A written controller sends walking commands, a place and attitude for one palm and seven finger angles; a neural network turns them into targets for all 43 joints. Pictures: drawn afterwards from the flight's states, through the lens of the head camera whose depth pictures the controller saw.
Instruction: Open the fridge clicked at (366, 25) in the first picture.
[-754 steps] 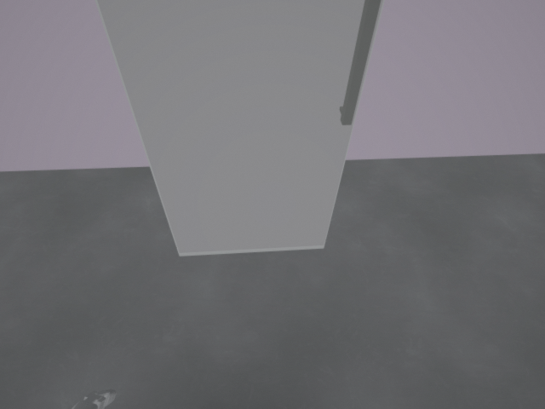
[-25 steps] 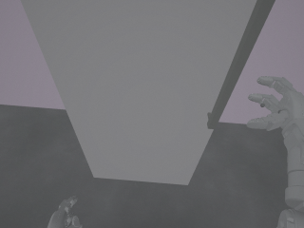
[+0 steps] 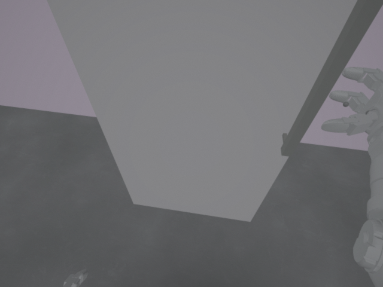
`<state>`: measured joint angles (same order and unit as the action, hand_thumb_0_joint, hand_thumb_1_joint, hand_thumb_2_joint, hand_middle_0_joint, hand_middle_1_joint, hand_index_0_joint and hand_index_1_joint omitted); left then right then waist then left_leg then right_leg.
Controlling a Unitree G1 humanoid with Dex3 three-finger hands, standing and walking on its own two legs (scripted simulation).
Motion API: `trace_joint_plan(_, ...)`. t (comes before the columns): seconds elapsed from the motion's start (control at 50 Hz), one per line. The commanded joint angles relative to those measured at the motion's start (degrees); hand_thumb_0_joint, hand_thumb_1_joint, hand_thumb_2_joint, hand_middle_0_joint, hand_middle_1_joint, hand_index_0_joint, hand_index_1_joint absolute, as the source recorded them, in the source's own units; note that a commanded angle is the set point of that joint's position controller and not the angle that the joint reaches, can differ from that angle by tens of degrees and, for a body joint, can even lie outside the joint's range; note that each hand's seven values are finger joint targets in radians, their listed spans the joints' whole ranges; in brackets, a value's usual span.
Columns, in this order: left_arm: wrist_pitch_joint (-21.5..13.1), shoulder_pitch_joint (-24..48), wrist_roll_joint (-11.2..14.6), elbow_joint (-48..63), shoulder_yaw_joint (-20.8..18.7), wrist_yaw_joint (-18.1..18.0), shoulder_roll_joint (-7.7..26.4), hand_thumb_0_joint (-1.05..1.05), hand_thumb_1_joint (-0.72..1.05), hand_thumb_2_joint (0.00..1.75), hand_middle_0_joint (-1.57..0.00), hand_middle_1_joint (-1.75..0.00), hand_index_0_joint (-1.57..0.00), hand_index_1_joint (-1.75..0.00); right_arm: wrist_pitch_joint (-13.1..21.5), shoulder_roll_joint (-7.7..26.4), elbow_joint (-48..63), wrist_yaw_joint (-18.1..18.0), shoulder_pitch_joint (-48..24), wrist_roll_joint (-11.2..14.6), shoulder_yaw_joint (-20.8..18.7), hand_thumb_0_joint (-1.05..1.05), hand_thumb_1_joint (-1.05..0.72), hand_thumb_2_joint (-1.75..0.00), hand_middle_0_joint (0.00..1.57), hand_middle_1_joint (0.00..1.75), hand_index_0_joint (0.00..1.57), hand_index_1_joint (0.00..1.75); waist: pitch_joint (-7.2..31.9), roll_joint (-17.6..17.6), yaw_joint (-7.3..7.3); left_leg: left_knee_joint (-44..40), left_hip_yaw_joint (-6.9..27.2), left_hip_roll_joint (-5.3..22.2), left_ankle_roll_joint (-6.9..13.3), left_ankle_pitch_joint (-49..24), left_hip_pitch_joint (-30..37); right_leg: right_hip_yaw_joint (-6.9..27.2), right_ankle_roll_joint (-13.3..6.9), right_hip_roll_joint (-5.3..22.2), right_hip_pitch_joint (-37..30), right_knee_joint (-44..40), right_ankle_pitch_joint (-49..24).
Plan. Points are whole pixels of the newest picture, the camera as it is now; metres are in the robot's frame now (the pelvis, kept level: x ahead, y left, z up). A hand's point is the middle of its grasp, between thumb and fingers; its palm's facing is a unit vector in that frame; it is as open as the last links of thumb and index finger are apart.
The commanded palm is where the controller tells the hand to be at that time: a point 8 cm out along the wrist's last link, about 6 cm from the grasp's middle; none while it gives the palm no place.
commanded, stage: move the hooked fingers beside the handle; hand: right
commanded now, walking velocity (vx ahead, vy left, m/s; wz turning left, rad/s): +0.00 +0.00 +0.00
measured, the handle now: (319, 81) +0.50 -0.18 +0.19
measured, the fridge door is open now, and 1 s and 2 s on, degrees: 0 0 0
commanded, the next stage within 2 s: feel for the door with the fingertips in 0.78 s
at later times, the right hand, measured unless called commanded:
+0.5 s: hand (348, 108) +0.45 -0.24 +0.17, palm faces +0.06 +1.00 +0.00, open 14.0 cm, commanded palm +0.42 -0.29 +0.17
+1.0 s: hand (347, 109) +0.44 -0.23 +0.18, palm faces +0.06 +1.00 +0.00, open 14.0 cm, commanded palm +0.42 -0.27 +0.17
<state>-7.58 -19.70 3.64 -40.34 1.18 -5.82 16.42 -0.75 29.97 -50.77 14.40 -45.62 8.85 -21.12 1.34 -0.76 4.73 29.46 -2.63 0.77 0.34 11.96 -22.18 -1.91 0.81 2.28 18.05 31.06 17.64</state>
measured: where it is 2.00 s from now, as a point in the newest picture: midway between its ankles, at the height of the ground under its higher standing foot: outside the picture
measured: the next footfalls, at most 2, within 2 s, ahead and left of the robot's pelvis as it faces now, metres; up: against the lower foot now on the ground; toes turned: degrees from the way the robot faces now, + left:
none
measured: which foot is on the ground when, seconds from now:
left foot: down 0.00-1.00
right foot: down 0.00-1.00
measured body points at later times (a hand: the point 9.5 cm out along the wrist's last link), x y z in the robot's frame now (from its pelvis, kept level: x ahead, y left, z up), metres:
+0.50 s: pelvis +0.01 -0.01 +0.00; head +0.03 -0.01 +0.45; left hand +0.11 +0.25 -0.10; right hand +0.44 -0.29 +0.18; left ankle +0.03 +0.12 -0.73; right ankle -0.02 -0.13 -0.73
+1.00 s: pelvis +0.01 -0.01 +0.00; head +0.03 -0.01 +0.45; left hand +0.09 +0.27 -0.11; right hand +0.43 -0.28 +0.18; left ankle +0.03 +0.12 -0.73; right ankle -0.02 -0.13 -0.73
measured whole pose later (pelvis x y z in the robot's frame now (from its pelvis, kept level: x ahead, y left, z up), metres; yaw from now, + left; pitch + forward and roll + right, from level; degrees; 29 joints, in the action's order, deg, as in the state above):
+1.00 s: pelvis +0.01 -0.01 +0.00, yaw +0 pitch +4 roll +1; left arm -6.0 -19.7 3.9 -39.8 1.0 -5.7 16.0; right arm 0.2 26.5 -45.0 14.8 -41.3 10.9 -19.2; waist 2.1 -1.0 3.0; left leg 29.0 -2.9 1.0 -0.1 12.5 -20.7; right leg -1.5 0.4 2.1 17.2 31.4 18.5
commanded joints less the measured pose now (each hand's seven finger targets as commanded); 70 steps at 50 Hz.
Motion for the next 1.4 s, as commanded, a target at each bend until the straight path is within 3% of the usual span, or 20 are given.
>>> trace_joint_plan(0.0, -2.1, -0.5, 0.3, 6.7, -3.5, -0.3, 9.0, 0.0, 0.9, 0.9, -0.2, -0.3, -0.2, -0.3, 5.7, 17.3, 14.8, 1.1, -23.0, 1.5, -3.3, 0.0, 0.5, -0.3, 0.3, 1.2, 0.3, 1.2, 22.6, -2.5, -1.8, -1.1, 1.6, -0.8, 1.0, -18.0, 16.2, 0.8, -1.7, -1.9, -2.9, -2.8, -17.3)
trace_joint_plan(0.04, -1.8, -0.3, 0.6, 7.2, -3.6, -0.3, 8.8, 0.0, 0.9, 0.9, -0.2, -0.3, -0.2, -0.3, 4.4, 16.5, 14.3, 1.6, -19.9, 2.0, -3.7, 0.0, 0.5, -0.3, 0.3, 1.2, 0.3, 1.2, 20.9, -2.3, -2.29, -1.1, 1.3, -0.9, 0.9, -18.6, 15.9, 0.8, -1.7, -1.9, -2.4, -3.1, -17.6)
trace_joint_plan(0.14, -1.1, -0.2, 0.8, 7.3, -3.5, -0.4, 9.1, 0.0, 0.9, 0.9, -0.2, -0.3, -0.2, -0.3, 2.2, 17.0, 14.5, 1.3, -21.1, 2.1, -4.0, 0.0, 0.5, -0.3, 0.3, 1.2, 0.3, 1.2, 16.7, 0.1, -1.15, -2.1, 1.2, -0.9, 0.6, -15.0, 13.2, 0.9, -1.9, -1.7, -0.5, -3.5, -14.2)
trace_joint_plan(0.24, -1.5, 0.1, 0.5, 7.5, -3.6, -0.4, 8.1, 0.0, 0.9, 0.9, -0.2, -0.3, -0.2, -0.3, 5.2, 13.9, 24.2, 0.6, -26.1, 1.9, -0.4, 0.0, 0.5, -0.3, 0.3, 1.2, 0.3, 1.2, 21.4, -7.0, -0.66, -1.7, 1.0, -1.5, 1.2, -17.6, 12.8, 1.7, -1.5, -1.5, -7.0, -2.6, -20.1)
trace_joint_plan(0.28, -1.7, 0.3, 0.6, 6.8, -3.4, -0.6, 8.0, 0.0, 0.9, 0.9, -0.2, -0.3, -0.2, -0.3, 4.9, 11.1, 22.4, 0.8, -26.5, 2.7, 1.2, 0.0, 0.5, -0.3, 0.3, 1.2, 0.3, 1.2, 20.1, -5.0, -0.11, -2.0, 0.5, -1.7, 1.1, -16.4, 12.0, 2.1, -1.4, -1.4, -6.9, -2.9, -19.3)
trace_joint_plan(0.3, -1.6, -0.1, 0.6, 6.5, -3.5, -0.6, 8.4, 0.0, 0.9, 0.9, -0.2, -0.3, -0.2, -0.3, 4.2, 12.1, 20.3, 0.8, -24.4, 3.1, 0.0, 0.0, 0.5, -0.3, 0.3, 1.2, 0.3, 1.2, 19.3, -2.4, -0.27, -2.2, 0.5, -1.6, 1.1, -15.8, 12.2, 1.8, -1.7, -1.3, -5.7, -2.8, -18.0)
trace_joint_plan(0.38, -1.1, 1.1, 0.8, 6.8, -3.0, -0.4, 8.2, 0.0, 0.9, 0.9, -0.2, -0.3, -0.2, -0.3, 0.2, 9.5, 15.6, 0.4, -21.4, 2.2, 1.5, 0.0, 0.5, -0.3, 0.3, 1.2, 0.3, 1.2, 16.7, -3.6, -1.0, -2.2, -0.1, -1.2, 1.2, -14.3, 11.3, 2.2, -1.2, -1.7, -3.8, -3.9, -17.0)
trace_joint_plan(0.46, -0.4, 1.1, 0.6, 7.6, -2.8, -0.2, 8.3, 0.0, 0.9, 0.9, -0.2, -0.3, -0.2, -0.3, -0.6, 10.2, 14.1, -0.7, -21.7, 1.3, 1.1, 0.0, 0.5, -0.3, 0.3, 1.2, 0.3, 1.2, 15.5, -0.6, -0.96, -2.0, -0.2, -0.9, 1.2, -14.5, 11.1, 2.3, -1.2, -1.5, -2.7, -3.8, -17.0)
trace_joint_plan(0.52, -0.6, 1.5, 0.2, 8.2, -3.0, -0.2, 7.9, 0.0, 0.9, 0.9, -0.2, -0.3, -0.2, -0.3, 2.5, 11.6, 20.2, -1.2, -25.4, 1.6, -0.1, 0.0, 0.5, -0.3, 0.3, 1.2, 0.3, 1.2, 19.8, -2.3, -1.34, -1.2, 0.4, -1.0, 1.3, -17.5, 12.8, 2.3, -1.2, -1.5, -5.5, -2.9, -20.4)
trace_joint_plan(0.58, -1.1, 2.0, 0.3, 8.4, -2.9, -0.3, 7.4, 0.0, 0.9, 0.9, -0.2, -0.3, -0.2, -0.3, 5.0, 9.9, 24.0, -1.1, -26.7, 2.2, 1.2, 0.0, 0.5, -0.3, 0.3, 1.2, 0.3, 1.2, 22.5, -2.4, -1.28, -0.9, 0.4, -1.3, 1.2, -19.0, 13.7, 2.4, -1.1, -1.3, -7.9, -2.5, -22.9)
trace_joint_plan(0.74, -0.3, 1.6, 0.6, 6.7, -2.5, -0.4, 8.1, 0.0, 0.9, 0.9, -0.2, -0.3, -0.2, -0.3, 0.2, 11.3, 11.9, -0.7, -23.4, 0.7, 0.7, 0.0, 0.5, -0.3, 0.3, 1.2, 0.3, 1.2, 14.5, -2.5, -0.87, -2.3, 0.1, -0.6, 1.2, -13.9, 11.2, 1.9, -1.3, -1.8, -2.2, -3.9, -15.4)
trace_joint_plan(0.78, -0.1, 1.4, 0.5, 7.2, -2.6, -0.5, 8.3, 0.0, 0.9, 0.9, -0.2, -0.3, -0.2, -0.3, 0.4, 12.9, 11.8, -0.3, -22.7, 0.9, -0.6, 0.0, 0.5, -0.3, 0.3, 1.2, 0.3, 1.2, 15.7, -0.8, -1.11, -2.2, 0.3, -0.6, 1.2, -13.9, 12.1, 1.8, -1.4, -1.8, -1.7, -3.8, -14.7)
trace_joint_plan(0.9, -1.0, 1.1, 0.3, 7.8, -3.3, -0.6, 8.0, 0.0, 0.9, 0.9, -0.2, -0.3, -0.2, -0.3, 6.2, 12.2, 21.2, 1.0, -25.6, 3.1, -0.3, 0.0, 0.5, -0.3, 0.3, 1.2, 0.3, 1.2, 23.1, -1.7, -1.19, -1.0, 0.9, -1.1, 1.2, -18.8, 15.2, 1.7, -1.5, -1.6, -5.9, -2.3, -19.5)
trace_joint_plan(1.04, -0.9, 1.8, 0.9, 6.6, -2.9, -0.3, 7.8, 0.0, 0.9, 0.9, -0.2, -0.3, -0.2, -0.3, 0.9, 7.1, 15.9, -0.9, -24.5, 1.9, 3.5, 0.0, 0.5, -0.3, 0.3, 1.2, 0.3, 1.2, 14.7, -3.0, -0.37, -2.7, 0.1, -0.9, 1.0, -11.6, 10.3, 2.1, -1.5, -1.9, -2.3, -3.8, -13.0)
trace_joint_plan(1.1, -0.8, 1.5, 0.4, 6.5, -3.0, -0.2, 8.1, 0.0, 0.9, 0.9, -0.2, -0.3, -0.2, -0.3, 0.7, 10.0, 16.9, -3.1, -25.0, 1.4, 0.6, 0.0, 0.5, -0.3, 0.3, 1.2, 0.3, 1.2, 16.4, -1.7, -1.06, -2.8, 0.4, -0.8, 1.2, -11.4, 11.6, 1.9, -1.7, -1.9, -2.4, -3.6, -13.2)
trace_joint_plan(1.2, -1.6, 1.9, -0.1, 7.3, -3.2, 0.1, 7.3, 0.0, 0.9, 0.9, -0.2, -0.3, -0.2, -0.3, 4.8, 8.9, 22.3, -4.1, -23.4, 2.0, -0.2, 0.0, 0.5, -0.3, 0.3, 1.2, 0.3, 1.2, 22.4, -0.2, -2.22, -1.4, 0.9, -1.1, 1.1, -18.1, 16.1, 1.3, -1.7, -1.7, -4.8, -2.9, -18.5)
trace_joint_plan(1.24, -1.5, 2.2, 0.1, 7.2, -3.1, 0.2, 7.0, 0.0, 0.9, 0.9, -0.2, -0.3, -0.2, -0.3, 4.7, 8.2, 21.1, -4.1, -21.6, 1.7, 0.1, 0.0, 0.5, -0.3, 0.3, 1.2, 0.3, 1.2, 21.7, 0.0, -2.25, -1.5, 1.1, -1.0, 0.9, -18.0, 15.9, 0.8, -1.7, -1.7, -4.1, -3.1, -17.5)
trace_joint_plan(1.3, -0.6, 2.0, 0.2, 6.3, -2.6, 0.0, 7.9, 0.0, 0.9, 0.9, -0.2, -0.3, -0.2, -0.3, 2.5, 11.5, 14.3, -4.3, -22.4, 0.5, -1.3, 0.0, 0.5, -0.3, 0.3, 1.2, 0.3, 1.2, 14.6, 1.7, -1.37, -2.9, 1.1, -0.6, 0.6, -12.0, 13.2, 0.7, -1.8, -1.7, 0.0, -4.1, -11.6)
trace_joint_plan(1.34, -0.7, 2.5, 0.4, 6.6, -2.6, -0.1, 7.3, 0.0, 0.9, 0.9, -0.2, -0.3, -0.2, -0.3, 1.7, 9.6, 14.1, -4.4, -26.4, -0.2, 1.0, 0.0, 0.5, -0.3, 0.3, 1.2, 0.3, 1.2, 14.1, 0.3, -0.43, -3.3, 1.3, -0.6, 0.6, -11.1, 11.8, 0.8, -2.0, -1.9, -0.6, -4.2, -10.8)
trace_joint_plan(1.38, -0.9, 2.1, 0.2, 6.7, -2.6, -0.1, 7.5, 0.0, 0.9, 0.9, -0.2, -0.3, -0.2, -0.3, 2.2, 10.6, 14.3, -4.3, -27.7, -0.2, 0.5, 0.0, 0.5, -0.3, 0.3, 1.2, 0.3, 1.2, 15.8, -0.7, -0.55, -3.1, 1.5, -0.6, 0.7, -11.5, 12.1, 0.9, -1.8, -1.9, -1.0, -3.8, -11.3)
